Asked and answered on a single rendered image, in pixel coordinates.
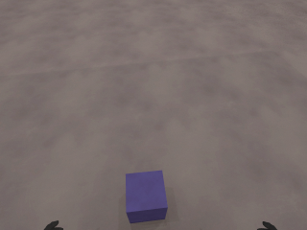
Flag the carton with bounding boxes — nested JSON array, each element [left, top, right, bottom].
[[126, 170, 168, 223]]

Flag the left robot hand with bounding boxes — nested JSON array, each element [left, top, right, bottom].
[[44, 220, 63, 230]]

